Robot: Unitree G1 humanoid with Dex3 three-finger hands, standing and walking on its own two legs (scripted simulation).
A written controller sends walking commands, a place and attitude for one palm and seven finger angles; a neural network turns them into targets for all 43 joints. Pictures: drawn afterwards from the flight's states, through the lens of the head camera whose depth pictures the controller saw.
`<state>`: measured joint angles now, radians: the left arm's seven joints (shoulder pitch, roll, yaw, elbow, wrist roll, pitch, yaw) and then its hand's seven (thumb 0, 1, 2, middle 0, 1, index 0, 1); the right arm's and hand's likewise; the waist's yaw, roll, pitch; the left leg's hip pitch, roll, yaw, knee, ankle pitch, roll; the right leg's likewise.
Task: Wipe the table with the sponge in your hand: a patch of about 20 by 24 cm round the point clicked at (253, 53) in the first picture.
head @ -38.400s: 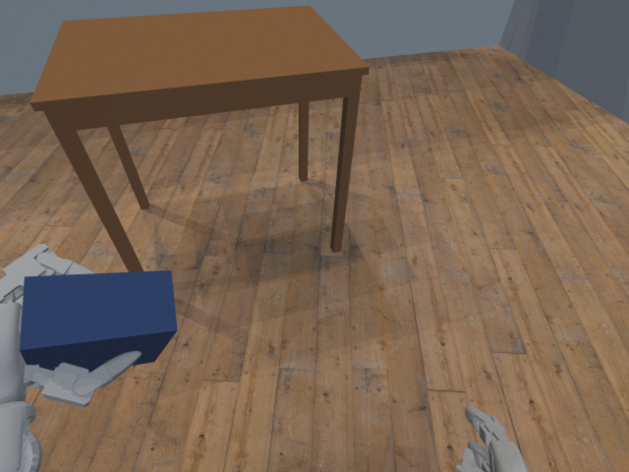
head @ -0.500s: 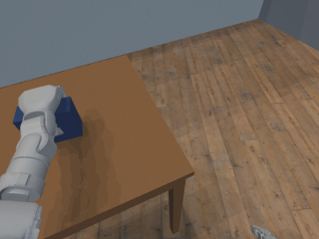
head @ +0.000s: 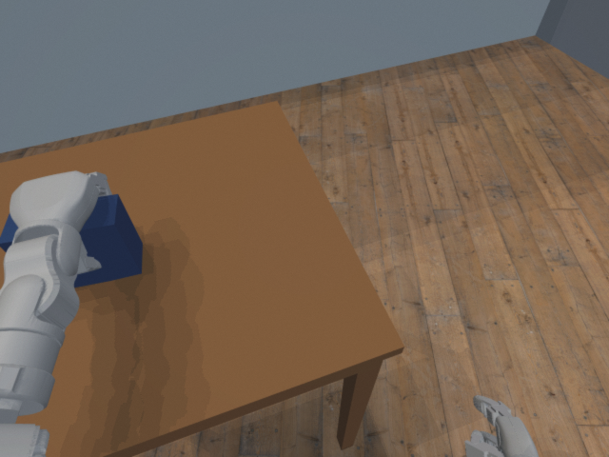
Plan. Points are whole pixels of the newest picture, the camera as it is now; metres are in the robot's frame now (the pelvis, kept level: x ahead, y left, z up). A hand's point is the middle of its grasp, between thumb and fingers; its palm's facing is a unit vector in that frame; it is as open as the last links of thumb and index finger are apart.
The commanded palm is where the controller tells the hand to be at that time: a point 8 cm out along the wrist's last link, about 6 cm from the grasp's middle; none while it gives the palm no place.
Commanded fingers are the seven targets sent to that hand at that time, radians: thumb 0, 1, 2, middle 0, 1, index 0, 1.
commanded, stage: wipe back along the first lane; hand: left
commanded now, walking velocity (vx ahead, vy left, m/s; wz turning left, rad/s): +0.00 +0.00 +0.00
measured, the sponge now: (86, 252) +0.34 +0.35 +0.07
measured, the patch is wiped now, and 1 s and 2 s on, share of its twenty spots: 1.00 1.00 1.00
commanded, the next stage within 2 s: lift the sponge slowly off the table in 1.60 s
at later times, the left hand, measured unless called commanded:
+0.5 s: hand (75, 252) +0.32 +0.33 +0.10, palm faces +0.00 -0.02 -1.00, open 9.6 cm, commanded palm +0.27 +0.32 +0.13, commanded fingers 0.00 0.10 1.30 -1.20 -1.60 -1.20 -1.60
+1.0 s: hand (76, 290) +0.26 +0.30 +0.10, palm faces +0.04 -0.04 -1.00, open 9.6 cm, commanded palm +0.22 +0.30 +0.12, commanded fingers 0.00 0.10 1.30 -1.20 -1.60 -1.20 -1.60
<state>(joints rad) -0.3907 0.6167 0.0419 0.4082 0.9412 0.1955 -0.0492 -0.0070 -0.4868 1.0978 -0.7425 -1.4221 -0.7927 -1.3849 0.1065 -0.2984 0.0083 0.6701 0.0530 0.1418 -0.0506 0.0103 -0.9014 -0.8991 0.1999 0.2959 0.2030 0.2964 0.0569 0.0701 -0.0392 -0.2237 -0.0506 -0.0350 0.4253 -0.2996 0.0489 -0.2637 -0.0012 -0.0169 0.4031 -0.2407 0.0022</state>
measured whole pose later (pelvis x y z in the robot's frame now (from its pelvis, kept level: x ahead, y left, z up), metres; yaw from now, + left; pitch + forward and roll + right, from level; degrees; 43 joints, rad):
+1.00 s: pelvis -0.01 -0.01 +0.00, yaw -1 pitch +2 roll +0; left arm -0.02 0.54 0.02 -0.01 0.90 0.38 0.00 -0.01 -0.46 1.09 -0.71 -1.45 -0.75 -1.42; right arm 0.05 -0.28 0.05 0.64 0.05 0.12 -0.04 0.01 -0.90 -0.90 0.20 0.30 0.20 0.30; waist 0.09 0.10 -0.03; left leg -0.17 -0.04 -0.02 0.44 -0.31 0.04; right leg -0.22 0.01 0.00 0.45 -0.26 -0.01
